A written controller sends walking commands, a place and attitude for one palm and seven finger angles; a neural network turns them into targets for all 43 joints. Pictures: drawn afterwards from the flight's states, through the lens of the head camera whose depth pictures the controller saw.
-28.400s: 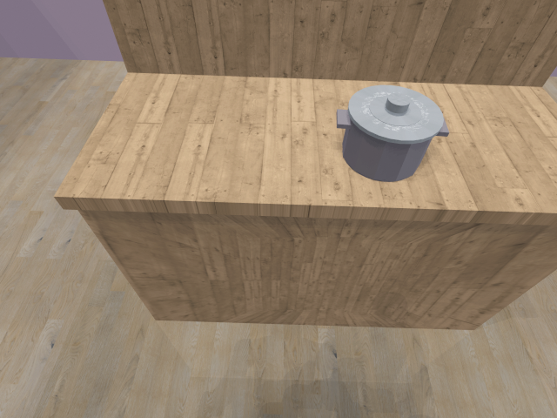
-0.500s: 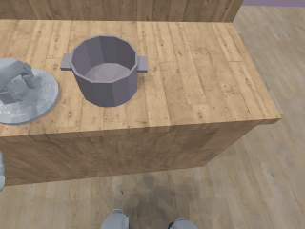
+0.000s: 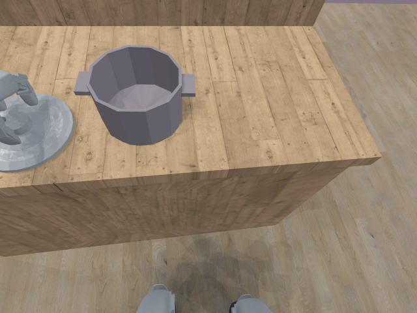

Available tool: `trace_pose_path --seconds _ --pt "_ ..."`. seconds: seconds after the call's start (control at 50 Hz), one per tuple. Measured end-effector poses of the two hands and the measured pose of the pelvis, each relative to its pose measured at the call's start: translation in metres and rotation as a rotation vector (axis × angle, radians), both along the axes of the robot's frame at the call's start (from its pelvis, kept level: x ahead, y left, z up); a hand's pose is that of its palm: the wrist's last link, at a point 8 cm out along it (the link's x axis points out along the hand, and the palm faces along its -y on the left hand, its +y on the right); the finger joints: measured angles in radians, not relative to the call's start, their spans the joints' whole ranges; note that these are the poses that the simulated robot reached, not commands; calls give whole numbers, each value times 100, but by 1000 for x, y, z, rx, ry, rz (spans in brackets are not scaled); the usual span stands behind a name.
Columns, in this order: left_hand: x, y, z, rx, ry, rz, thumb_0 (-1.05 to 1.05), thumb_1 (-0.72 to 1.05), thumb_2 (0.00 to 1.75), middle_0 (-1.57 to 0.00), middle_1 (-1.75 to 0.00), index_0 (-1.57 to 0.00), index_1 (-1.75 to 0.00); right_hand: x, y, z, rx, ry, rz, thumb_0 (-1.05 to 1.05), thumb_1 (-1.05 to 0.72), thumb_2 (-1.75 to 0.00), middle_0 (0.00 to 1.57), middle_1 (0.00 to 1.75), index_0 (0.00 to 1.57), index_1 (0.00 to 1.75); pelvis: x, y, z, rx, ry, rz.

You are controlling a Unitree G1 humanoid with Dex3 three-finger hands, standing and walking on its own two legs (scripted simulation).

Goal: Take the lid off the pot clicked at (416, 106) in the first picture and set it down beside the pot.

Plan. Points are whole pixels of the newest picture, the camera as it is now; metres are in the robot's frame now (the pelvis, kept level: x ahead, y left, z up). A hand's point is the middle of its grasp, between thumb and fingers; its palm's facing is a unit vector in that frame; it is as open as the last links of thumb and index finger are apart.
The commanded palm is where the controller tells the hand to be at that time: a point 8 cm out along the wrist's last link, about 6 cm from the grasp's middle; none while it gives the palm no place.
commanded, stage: open the fingers wide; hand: left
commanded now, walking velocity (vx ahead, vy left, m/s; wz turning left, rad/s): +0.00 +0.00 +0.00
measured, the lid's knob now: (17, 123) +0.47 +0.35 +0.03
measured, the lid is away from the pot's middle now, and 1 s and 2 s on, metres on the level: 0.24 0.24 0.24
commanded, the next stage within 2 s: raise the empty hand in 0.22 s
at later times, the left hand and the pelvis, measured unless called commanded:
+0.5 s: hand out of the picture +0.45 +0.35 +0.08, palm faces -0.42 -0.14 -0.90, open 11.0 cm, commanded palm +0.48 +0.35 +0.15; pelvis +0.00 +0.00 +0.00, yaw +0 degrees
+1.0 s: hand out of the picture +0.45 +0.35 +0.13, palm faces -0.40 -0.14 -0.91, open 11.0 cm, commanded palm +0.48 +0.35 +0.20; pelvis +0.00 +0.00 +0.01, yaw +0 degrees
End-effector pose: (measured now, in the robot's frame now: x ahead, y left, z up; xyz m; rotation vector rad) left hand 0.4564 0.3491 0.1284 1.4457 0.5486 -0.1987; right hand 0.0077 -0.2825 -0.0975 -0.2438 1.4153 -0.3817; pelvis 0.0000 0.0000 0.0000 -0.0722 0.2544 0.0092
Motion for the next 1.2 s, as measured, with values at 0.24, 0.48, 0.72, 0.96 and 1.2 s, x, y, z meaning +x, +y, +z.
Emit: trace_pose_path --seconds 0.24,0.48,0.72,0.96,1.2 --pt "-1 3 1 -1 -3 19 0 6 53 -33 -94 -33 -93 8 2 -1 5 -26 3 0 -91 -90 20 30 20 30 -1 0 0 2 1 -4" --pt "-2 4 8 -4 -28 10 0 4 55 -33 -93 -33 -92 18 1 0 -4 -41 21 0 -91 -90 20 30 20 30 0 0 0 1 -2 1" --pt "-2 2 36 9 -41 32 0 4 55 -33 -92 -33 -92 25 4 3 16 -75 23 0 -91 -90 20 30 20 30 3 1 7 8 -31 2" --pt "-3 2 60 15 -56 46 0 4 55 -33 -92 -33 -92 31 2 7 22 -95 27 0 -91 -90 20 30 20 30 4 -1 12 15 -54 3" --pt "-2 1 85 25 -70 68 0 4 55 -33 -92 -33 -92 34 -2 11 29 -99 30 0 -91 -90 20 30 20 30 5 -3 17 20 -74 8"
